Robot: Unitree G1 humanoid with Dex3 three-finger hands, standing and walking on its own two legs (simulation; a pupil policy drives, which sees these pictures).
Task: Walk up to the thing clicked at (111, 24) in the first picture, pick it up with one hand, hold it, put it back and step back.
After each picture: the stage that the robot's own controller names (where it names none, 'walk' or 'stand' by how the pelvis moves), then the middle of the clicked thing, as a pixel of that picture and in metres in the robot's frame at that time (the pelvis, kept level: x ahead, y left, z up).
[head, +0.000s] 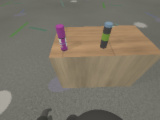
stand; (105, 36) +0.76 -0.11 +0.07
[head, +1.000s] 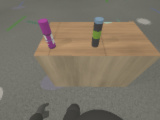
rise first; (96, 33) +0.70 +0.00 +0.10
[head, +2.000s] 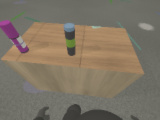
stand; (70, 41) +0.54 +0.20 +0.11
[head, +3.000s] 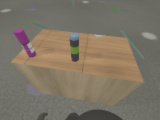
stand; (74, 48) +0.55 +0.16 +0.07
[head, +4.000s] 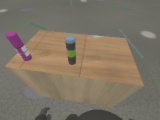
stand; (71, 51) +0.51 +0.18 +0.07
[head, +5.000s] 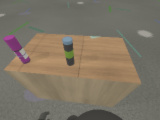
stand; (69, 52) +0.51 +0.19 +0.07
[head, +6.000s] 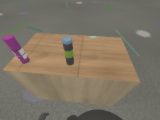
stand; (68, 52) +0.51 +0.20 +0.07
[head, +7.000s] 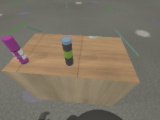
stand; (68, 52) +0.50 +0.20 +0.07
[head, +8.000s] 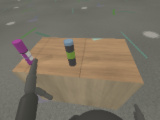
rise first; (70, 53) +0.51 +0.22 +0.07
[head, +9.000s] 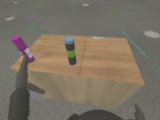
go down; (71, 52) +0.51 +0.21 +0.08
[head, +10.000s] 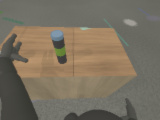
go down; (60, 49) +0.48 +0.20 +0.09
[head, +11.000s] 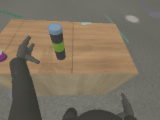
close in; (58, 44) +0.49 +0.21 +0.11
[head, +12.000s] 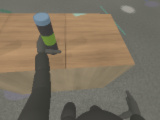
close; (48, 37) +0.51 +0.23 +0.14
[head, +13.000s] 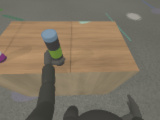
lift; (55, 50) +0.43 +0.21 +0.13
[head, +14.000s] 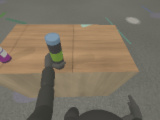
lift; (56, 54) +0.41 +0.21 +0.13
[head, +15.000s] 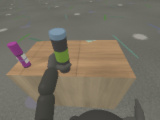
lift; (61, 54) +0.32 +0.17 +0.26
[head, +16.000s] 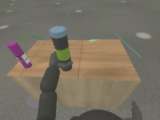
hold; (63, 52) +0.33 +0.17 +0.25
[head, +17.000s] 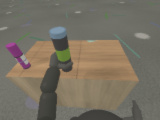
crouch; (63, 53) +0.33 +0.16 +0.25
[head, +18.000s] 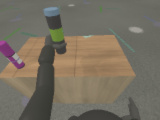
crouch; (57, 34) +0.46 +0.20 +0.28
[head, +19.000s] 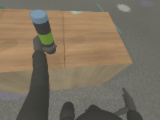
lower; (46, 36) +0.51 +0.23 +0.13
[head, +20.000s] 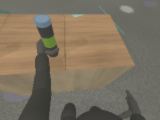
lower; (49, 39) +0.49 +0.22 +0.14
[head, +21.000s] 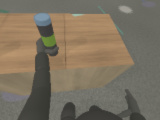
lower; (48, 38) +0.50 +0.22 +0.14
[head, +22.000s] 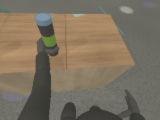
lower; (49, 38) +0.50 +0.22 +0.14
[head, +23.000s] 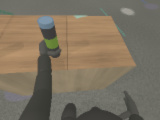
loosen; (51, 40) +0.49 +0.22 +0.14
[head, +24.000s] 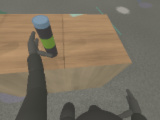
withdraw; (47, 40) +0.49 +0.22 +0.14
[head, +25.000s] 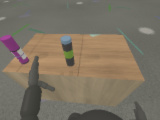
sink last; (68, 52) +0.48 +0.21 +0.10
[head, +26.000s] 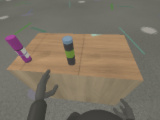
stand; (69, 52) +0.49 +0.21 +0.08
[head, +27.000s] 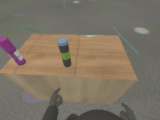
stand; (65, 54) +0.48 +0.22 +0.08
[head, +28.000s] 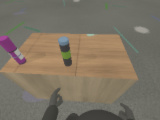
stand; (66, 53) +0.48 +0.22 +0.08
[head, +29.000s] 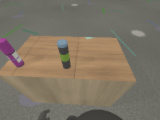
walk; (64, 55) +0.47 +0.22 +0.08
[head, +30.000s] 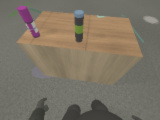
walk; (79, 28) +0.70 +0.13 +0.10
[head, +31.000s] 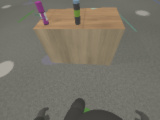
walk; (77, 13) +1.07 +0.25 +0.10
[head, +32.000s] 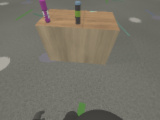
stand; (77, 13) +1.18 +0.21 +0.09
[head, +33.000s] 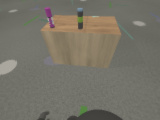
stand; (80, 19) +1.18 +0.19 +0.07
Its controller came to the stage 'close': yes
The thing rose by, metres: 0.21
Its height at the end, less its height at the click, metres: +0.00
